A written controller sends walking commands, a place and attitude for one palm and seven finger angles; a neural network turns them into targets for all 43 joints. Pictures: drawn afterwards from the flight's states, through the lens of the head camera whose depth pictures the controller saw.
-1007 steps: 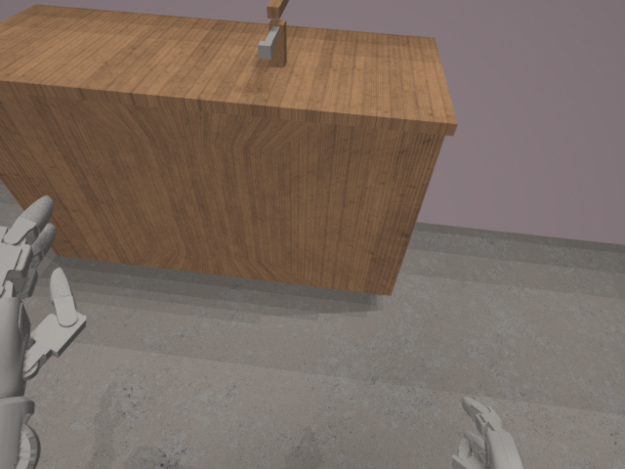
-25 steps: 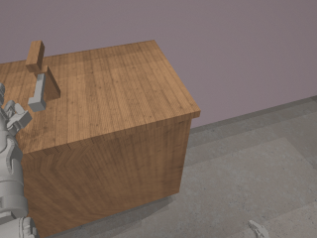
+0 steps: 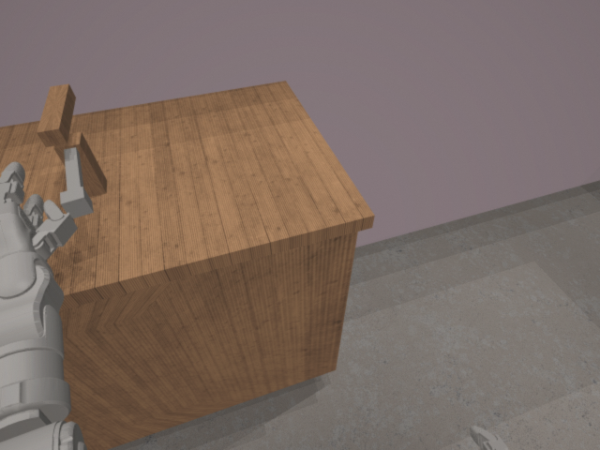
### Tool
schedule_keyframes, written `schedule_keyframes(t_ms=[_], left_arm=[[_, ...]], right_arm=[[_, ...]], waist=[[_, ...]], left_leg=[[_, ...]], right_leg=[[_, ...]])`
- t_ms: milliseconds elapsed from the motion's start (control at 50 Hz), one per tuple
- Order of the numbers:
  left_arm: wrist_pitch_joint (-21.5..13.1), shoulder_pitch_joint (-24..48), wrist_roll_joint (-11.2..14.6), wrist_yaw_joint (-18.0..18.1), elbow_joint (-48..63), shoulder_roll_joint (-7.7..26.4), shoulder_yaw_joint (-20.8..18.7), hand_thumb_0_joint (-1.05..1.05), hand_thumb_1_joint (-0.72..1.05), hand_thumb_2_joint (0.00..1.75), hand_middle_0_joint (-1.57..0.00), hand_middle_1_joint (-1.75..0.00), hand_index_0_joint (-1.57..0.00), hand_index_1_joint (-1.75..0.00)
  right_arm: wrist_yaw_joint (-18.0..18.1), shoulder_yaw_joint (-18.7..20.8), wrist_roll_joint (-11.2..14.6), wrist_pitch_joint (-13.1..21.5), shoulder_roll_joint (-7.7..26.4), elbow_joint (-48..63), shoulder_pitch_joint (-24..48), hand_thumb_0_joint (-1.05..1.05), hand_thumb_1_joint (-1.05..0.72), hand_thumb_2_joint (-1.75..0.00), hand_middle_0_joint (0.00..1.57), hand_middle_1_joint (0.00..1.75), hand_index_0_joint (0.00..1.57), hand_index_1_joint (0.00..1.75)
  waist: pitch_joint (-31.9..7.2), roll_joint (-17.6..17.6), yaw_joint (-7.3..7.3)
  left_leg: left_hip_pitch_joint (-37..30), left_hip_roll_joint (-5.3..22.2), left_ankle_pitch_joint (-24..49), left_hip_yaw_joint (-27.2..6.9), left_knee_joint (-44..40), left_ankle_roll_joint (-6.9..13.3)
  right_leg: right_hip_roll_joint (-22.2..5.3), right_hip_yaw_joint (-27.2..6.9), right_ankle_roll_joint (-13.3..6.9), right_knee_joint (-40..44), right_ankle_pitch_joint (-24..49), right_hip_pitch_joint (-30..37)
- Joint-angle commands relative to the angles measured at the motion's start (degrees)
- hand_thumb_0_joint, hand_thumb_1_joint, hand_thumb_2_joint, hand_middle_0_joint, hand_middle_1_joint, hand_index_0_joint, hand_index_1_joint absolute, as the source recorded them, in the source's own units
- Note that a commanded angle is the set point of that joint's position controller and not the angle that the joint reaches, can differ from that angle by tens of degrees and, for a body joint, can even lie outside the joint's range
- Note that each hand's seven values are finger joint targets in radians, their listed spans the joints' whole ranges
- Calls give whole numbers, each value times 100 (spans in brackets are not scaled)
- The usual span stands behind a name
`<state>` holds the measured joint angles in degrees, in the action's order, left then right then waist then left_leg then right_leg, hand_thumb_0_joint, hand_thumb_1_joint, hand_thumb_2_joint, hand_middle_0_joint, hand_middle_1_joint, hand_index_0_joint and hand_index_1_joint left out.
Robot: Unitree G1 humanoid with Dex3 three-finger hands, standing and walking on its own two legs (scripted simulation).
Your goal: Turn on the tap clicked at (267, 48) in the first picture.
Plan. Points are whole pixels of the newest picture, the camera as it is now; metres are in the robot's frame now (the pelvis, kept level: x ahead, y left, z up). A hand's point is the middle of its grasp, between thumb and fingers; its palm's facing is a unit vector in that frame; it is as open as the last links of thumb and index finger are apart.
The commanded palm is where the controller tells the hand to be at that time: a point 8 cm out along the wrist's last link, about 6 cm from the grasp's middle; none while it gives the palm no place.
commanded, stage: push the lever round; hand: left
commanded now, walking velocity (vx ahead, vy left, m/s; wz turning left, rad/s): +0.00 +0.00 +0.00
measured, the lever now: (77, 202) +0.38 +0.33 +0.15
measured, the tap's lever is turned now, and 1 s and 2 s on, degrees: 8 35 57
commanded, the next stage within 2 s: none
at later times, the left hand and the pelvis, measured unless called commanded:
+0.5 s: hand (93, 217) +0.36 +0.30 +0.14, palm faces +0.62 -0.78 -0.05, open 7.8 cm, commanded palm +0.32 +0.33 +0.14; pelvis -0.01 +0.00 +0.00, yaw +1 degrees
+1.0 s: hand (132, 200) +0.40 +0.26 +0.14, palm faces +0.71 -0.70 -0.07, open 7.7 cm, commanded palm +0.35 +0.28 +0.14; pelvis -0.01 +0.00 +0.00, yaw +1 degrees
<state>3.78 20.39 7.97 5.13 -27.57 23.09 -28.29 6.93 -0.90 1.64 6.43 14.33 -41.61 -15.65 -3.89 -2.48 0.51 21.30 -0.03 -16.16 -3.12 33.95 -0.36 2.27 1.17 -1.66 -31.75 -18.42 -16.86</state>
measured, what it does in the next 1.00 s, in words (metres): stands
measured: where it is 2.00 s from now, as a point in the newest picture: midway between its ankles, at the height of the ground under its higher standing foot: outside the picture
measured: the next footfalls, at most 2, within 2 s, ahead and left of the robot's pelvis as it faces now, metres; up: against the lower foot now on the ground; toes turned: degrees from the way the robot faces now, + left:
none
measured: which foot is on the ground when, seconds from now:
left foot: down 0.00-1.00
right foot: down 0.00-1.00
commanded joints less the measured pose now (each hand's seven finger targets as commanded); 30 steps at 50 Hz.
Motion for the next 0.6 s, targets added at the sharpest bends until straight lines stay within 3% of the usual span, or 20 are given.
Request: schedule_keyframes(t_ms=[0,60,80,140,180,200,240,280,420,440,460,480,520,540,580], left_arm=[[-437,1926,-41,78,1611,1558,-129,0,90,90,-15,-15,-15,-15],[-390,1981,0,79,1315,1660,-248,0,90,90,-15,-15,-15,-15],[-358,1905,14,90,1257,1708,-331,0,90,90,-15,-15,-15,-15],[-321,2309,-51,200,1345,1561,-129,0,90,90,-15,-15,-15,-15],[-365,2378,-123,334,1485,1542,-103,0,90,90,-15,-15,-15,-15],[-398,2376,-149,390,1533,1403,1,0,90,90,-15,-15,-15,-15],[-457,2320,-179,506,1552,1461,-79,0,90,90,-15,-15,-15,-15],[-485,2346,-185,568,1612,1215,124,0,90,90,-15,-15,-15,-15],[-315,2524,-251,919,1366,1042,224,0,90,90,-15,-15,-15,-15],[-298,2522,-287,994,1354,1156,107,0,90,90,-15,-15,-15,-15],[-300,2710,-314,1046,1388,1029,263,0,90,90,-15,-15,-15,-15],[-287,2595,-339,1119,1269,1083,153,0,90,90,-15,-15,-15,-15],[-297,2672,-370,1227,1329,972,235,0,90,90,-15,-15,-15,-15],[-308,2645,-407,1292,1325,1080,128,0,90,90,-15,-15,-15,-15],[-356,2894,-472,1407,1403,866,349,0,90,90,-15,-15,-15,-15]], right_arm=[[29,270,5,243,752,767,344,0,-90,-90,20,30,20,30],[57,263,9,212,782,702,342,0,-90,-90,20,30,20,30],[65,271,14,200,771,713,368,0,-90,-90,20,30,20,30],[75,249,-1,198,741,692,412,0,-90,-90,20,30,20,30],[58,255,-18,198,722,691,429,0,-90,-90,20,30,20,30],[46,253,-37,209,703,690,435,0,-90,-90,20,30,20,30],[38,263,-59,200,721,654,421,0,-90,-90,20,30,20,30],[25,257,-50,197,693,661,462,0,-90,-90,20,30,20,30],[62,246,-84,162,687,590,572,0,-90,-90,20,30,20,30],[70,248,-102,141,699,568,549,0,-90,-90,20,30,20,30],[58,226,-104,141,678,561,572,0,-90,-90,20,30,20,30],[56,243,-115,129,673,547,557,0,-90,-90,20,30,20,30],[37,238,-142,106,665,556,584,0,-90,-90,20,30,20,30],[38,256,-150,87,677,539,576,0,-90,-90,20,30,20,30],[17,249,-163,74,651,533,591,0,-90,-90,20,30,20,30]], waist=[[-1365,-301,26],[-1185,58,-25],[-1217,108,17],[-1168,-141,-49],[-1342,-315,-50],[-1375,-288,-47],[-1394,-219,-50],[-1422,-228,-64],[-1257,31,-91],[-1292,-60,-55],[-1267,-104,-108],[-1315,42,-53],[-1324,11,-74],[-1360,2,-49],[-1402,-98,-123]], left_leg=[[-869,-69,1627,106,-321,173],[-701,-70,1429,127,-334,199],[-652,-84,1364,148,-329,205],[-682,-99,1221,167,-314,209],[-762,-95,1303,155,-302,198],[-785,-102,1336,157,-281,199],[-770,-93,1351,144,-256,205],[-773,-87,1358,137,-262,195],[-610,-103,1028,148,-315,218],[-603,-102,1025,134,-329,211],[-604,-102,1020,112,-345,204],[-565,-103,1005,120,-333,210],[-570,-107,1066,139,-310,214],[-573,-96,1070,133,-317,208],[-632,-90,1049,115,-333,199]], right_leg=[[8,31,47,320,1837,291],[-21,16,82,360,1812,278],[-27,-1,95,366,1786,314],[-50,-36,103,415,1637,201],[-49,-31,86,387,1658,218],[-44,-27,85,372,1698,230],[-40,-22,85,357,1724,250],[-47,-10,78,330,1730,250],[-93,-43,117,443,1458,196],[-87,-29,101,437,1403,228],[-100,-29,97,441,1392,201],[-93,-37,103,439,1386,246],[-106,-45,109,431,1488,262],[-98,-35,104,425,1453,294],[-93,-25,89,423,1387,235]])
